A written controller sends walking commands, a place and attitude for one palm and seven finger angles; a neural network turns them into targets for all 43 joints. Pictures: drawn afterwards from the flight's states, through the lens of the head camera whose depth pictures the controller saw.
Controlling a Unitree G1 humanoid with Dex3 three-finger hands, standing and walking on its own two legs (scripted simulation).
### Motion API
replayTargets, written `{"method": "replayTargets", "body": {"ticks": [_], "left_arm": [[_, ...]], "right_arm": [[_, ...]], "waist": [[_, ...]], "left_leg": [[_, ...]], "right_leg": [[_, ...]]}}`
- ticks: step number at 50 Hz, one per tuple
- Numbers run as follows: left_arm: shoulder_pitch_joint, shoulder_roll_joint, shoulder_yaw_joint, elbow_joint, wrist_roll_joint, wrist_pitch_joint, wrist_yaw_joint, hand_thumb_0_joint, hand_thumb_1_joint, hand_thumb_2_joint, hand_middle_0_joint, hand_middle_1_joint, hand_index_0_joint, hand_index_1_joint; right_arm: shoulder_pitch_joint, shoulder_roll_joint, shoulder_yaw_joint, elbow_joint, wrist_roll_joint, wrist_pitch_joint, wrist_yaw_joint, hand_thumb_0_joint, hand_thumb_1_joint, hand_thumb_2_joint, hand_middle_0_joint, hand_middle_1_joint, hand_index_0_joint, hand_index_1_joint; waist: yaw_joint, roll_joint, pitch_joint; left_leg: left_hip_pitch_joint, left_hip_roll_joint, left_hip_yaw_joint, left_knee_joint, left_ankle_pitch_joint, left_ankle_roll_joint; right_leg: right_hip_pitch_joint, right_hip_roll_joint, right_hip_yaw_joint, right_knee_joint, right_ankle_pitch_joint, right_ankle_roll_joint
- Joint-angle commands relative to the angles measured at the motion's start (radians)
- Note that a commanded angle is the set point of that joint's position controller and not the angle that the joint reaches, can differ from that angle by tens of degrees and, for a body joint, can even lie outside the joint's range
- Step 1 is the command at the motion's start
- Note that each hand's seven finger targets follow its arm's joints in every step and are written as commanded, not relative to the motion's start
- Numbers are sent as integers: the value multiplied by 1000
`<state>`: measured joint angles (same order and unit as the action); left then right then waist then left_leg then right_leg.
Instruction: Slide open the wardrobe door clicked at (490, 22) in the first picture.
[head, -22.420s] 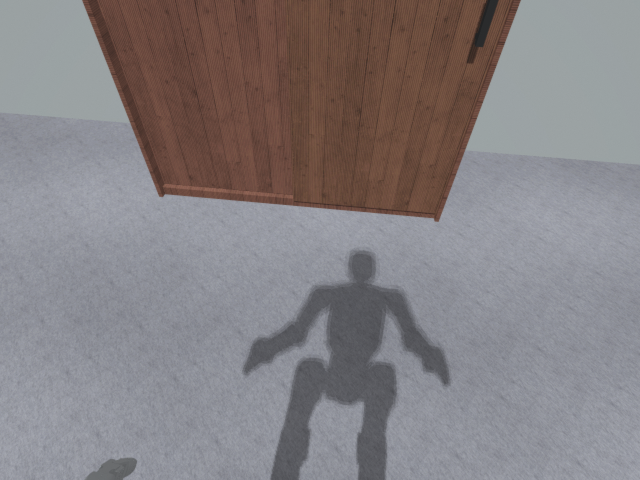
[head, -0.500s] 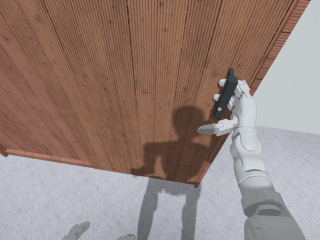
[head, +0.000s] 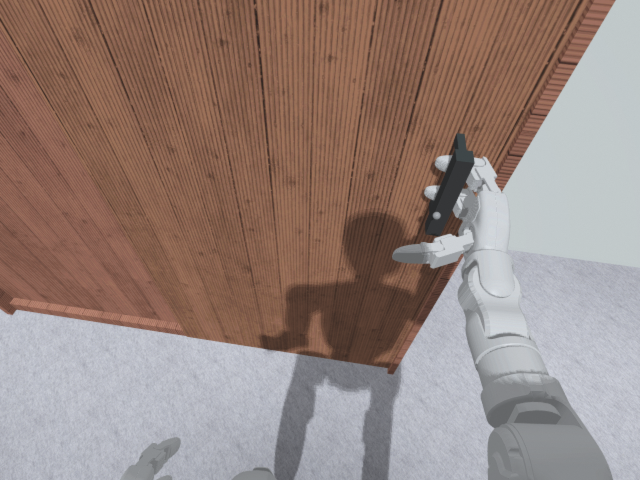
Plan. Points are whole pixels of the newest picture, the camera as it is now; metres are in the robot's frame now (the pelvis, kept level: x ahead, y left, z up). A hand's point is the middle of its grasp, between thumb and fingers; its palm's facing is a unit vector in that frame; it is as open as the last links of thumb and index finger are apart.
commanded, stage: grip the handle and tug to test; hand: right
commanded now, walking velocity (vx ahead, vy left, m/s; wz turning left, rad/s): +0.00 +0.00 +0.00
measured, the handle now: (446, 186) +0.49 -0.11 +0.10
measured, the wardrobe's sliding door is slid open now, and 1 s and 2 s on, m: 0.00 0.00 0.00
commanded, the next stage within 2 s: tug the door sideways, standing still in 1.32 s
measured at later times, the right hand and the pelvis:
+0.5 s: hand (434, 212) +0.43 -0.09 +0.10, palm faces +0.02 +1.00 +0.00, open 6.9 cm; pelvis +0.00 +0.00 +0.00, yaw +0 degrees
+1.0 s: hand (432, 212) +0.43 -0.09 +0.10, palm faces +0.02 +1.00 +0.00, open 5.7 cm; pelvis +0.01 +0.00 +0.00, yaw +0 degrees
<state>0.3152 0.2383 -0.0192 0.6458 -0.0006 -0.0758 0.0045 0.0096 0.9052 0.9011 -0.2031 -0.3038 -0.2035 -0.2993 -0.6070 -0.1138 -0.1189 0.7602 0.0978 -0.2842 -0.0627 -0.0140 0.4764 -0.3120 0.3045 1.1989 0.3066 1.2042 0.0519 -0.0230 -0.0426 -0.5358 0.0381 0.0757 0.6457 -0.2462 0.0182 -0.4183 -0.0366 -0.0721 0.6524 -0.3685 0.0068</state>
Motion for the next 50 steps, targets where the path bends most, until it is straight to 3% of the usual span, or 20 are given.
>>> {"method": "replayTargets", "body": {"ticks": [1, 4, 6, 8, 12, 17, 18, 24, 25, 29, 32, 34, 37, 39, 40, 41, 45, 47, 50], "left_arm": [[26, 119, 47, -101, -7, -44, 13, 0, 900, 900, -200, -300, -200, -300], [33, 124, 49, -100, -4, -47, 11, 0, 900, 900, -200, -300, -200, -300], [33, 125, 49, -94, -5, -44, 13, 0, 900, 900, -200, -300, -200, -300], [35, 122, 47, -98, -3, -45, 9, 0, 900, 900, -200, -300, -200, -300], [40, 126, 50, -97, -2, -41, 10, 0, 900, 900, -200, -300, -200, -300], [41, 120, 54, -103, -2, -45, 3, 0, 900, 900, -200, -300, -200, -300], [40, 121, 54, -104, -2, -46, 2, 0, 900, 900, -200, -300, -200, -300], [43, 126, 55, -101, -1, -39, 5, 0, 900, 900, -200, -300, -200, -300], [36, 120, 52, -105, -2, -40, 4, 0, 900, 900, -200, -300, -200, -300], [39, 125, 53, -108, 0, -39, 4, 0, 900, 900, -200, -300, -200, -300], [33, 116, 52, -113, -2, -39, 2, 0, 900, 900, -200, -300, -200, -300], [33, 120, 52, -113, 0, -38, 2, 0, 900, 900, -200, -300, -200, -300], [22, 115, 50, -117, -4, -36, 4, 0, 900, 900, -200, -300, -200, -300], [32, 118, 52, -111, 1, -35, 7, 0, 900, 900, -200, -300, -200, -300], [31, 118, 51, -110, -1, -34, 8, 0, 900, 900, -200, -300, -200, -300], [30, 119, 50, -108, -1, -32, 9, 0, 900, 900, -200, -300, -200, -300], [30, 114, 48, -106, 0, -31, 10, 0, 900, 900, -200, -300, -200, -300], [33, 118, 50, -104, 1, -29, 11, 0, 900, 900, -200, -300, -200, -300], [25, 114, 48, -114, 0, -29, 9, 0, 900, 900, -200, -300, -200, -300]], "right_arm": [[-460, -117, -9, -226, -3, -70, 4, 0, 220, -420, 330, 1240, 330, 1240], [-438, -108, -10, -204, 4, -72, 6, 0, 80, -480, 345, 1260, 345, 1260], [-455, -137, -28, -190, 0, -72, 5, 0, -13, -520, 355, 1273, 355, 1273], [-468, -110, -7, -203, -1, -75, 5, 0, -107, -560, 365, 1287, 365, 1287], [-438, -147, -46, -190, 2, -78, 4, 0, -293, -640, 385, 1313, 385, 1313], [-418, -106, -13, -233, 1, -85, 9, 0, -527, -740, 410, 1347, 410, 1347], [-409, -90, 3, -234, 2, -82, 9, 0, -573, -760, 415, 1353, 415, 1353], [-409, -130, -28, -233, -8, -65, -5, 0, -853, -880, 445, 1393, 445, 1393], [-411, -102, 0, -240, -9, -65, -3, 0, -900, -900, 450, 1400, 450, 1400], [-374, -123, -27, -239, -4, -64, 1, 0, -900, -900, 450, 1400, 450, 1400], [-362, -105, -15, -274, -2, -64, 3, 0, -900, -900, 450, 1400, 450, 1400], [-346, -129, -36, -264, -3, -59, 0, 0, -900, -900, 450, 1400, 450, 1400], [-370, -95, 0, -267, -8, -55, 0, 0, -900, -900, 450, 1400, 450, 1400], [-403, -103, -5, -258, -11, -52, -7, 0, -900, -900, 450, 1400, 450, 1400], [-386, -121, -24, -246, -10, -50, -7, 0, -900, -900, 450, 1400, 450, 1400], [-393, -124, -23, -234, -11, -48, -6, 0, -900, -900, 450, 1400, 450, 1400], [-422, -88, 12, -226, -15, -45, -5, 0, -900, -900, 450, 1400, 450, 1400], [-410, -131, -28, -222, -13, -46, -8, 0, -900, -900, 450, 1400, 450, 1400], [-372, -101, -8, -232, -4, -45, 4, 0, -900, -900, 450, 1400, 450, 1400]], "waist": [[12, 64, -345], [13, 87, -345], [15, 87, -334], [13, 64, -349], [3, 91, -368], [1, 45, -378], [7, 67, -366], [2, 96, -350], [7, 62, -340], [-8, 103, -357], [-14, 58, -370], [-17, 86, -359], [-5, 62, -335], [5, 79, -335], [-4, 74, -340], [3, 96, -330], [9, 68, -341], [1, 78, -342], [-6, 83, -346]], "left_leg": [[301, -35, -47, -51, 233, -3], [301, -37, -43, -47, 247, -3], [300, -34, -48, -50, 236, -6], [297, -35, -47, -47, 242, -3], [327, -36, -51, -43, 267, -4], [313, -39, -45, -37, 299, 0], [306, -40, -40, -39, 292, -2], [316, -38, -43, -49, 269, -4], [302, -37, -43, -49, 264, -3], [335, -37, -43, -46, 294, -1], [339, -38, -43, -39, 332, 1], [354, -36, -46, -45, 326, -1], [323, -37, -45, -50, 298, -2], [316, -37, -42, -52, 297, -3], [322, -36, -44, -51, 290, -3], [319, -37, -45, -56, 283, -5], [308, -36, -45, -53, 278, -4], [325, -33, -49, -56, 282, -5], [336, -34, -46, -55, 291, -3]], "right_leg": [[-5, 46, 31, -91, 193, -21], [-9, 44, 33, -88, 208, -21], [-24, 46, 30, -87, 192, -22], [-13, 48, 31, -87, 198, -21], [-25, 47, 27, -85, 215, -22], [6, 44, 24, -81, 254, -19], [3, 42, 25, -83, 247, -19], [-9, 41, 29, -92, 231, -22], [-3, 42, 27, -94, 226, -21], [-8, 41, 28, -94, 251, -21], [10, 42, 22, -93, 285, -18], [-9, 42, 21, -94, 273, -20], [-1, 42, 21, -97, 248, -19], [7, 41, 24, -94, 253, -21], [-2, 43, 24, -95, 244, -20], [-6, 42, 24, -96, 234, -22], [2, 45, 27, -93, 233, -22], [-11, 48, 25, -93, 230, -22], [-9, 46, 25, -98, 238, -22]]}}
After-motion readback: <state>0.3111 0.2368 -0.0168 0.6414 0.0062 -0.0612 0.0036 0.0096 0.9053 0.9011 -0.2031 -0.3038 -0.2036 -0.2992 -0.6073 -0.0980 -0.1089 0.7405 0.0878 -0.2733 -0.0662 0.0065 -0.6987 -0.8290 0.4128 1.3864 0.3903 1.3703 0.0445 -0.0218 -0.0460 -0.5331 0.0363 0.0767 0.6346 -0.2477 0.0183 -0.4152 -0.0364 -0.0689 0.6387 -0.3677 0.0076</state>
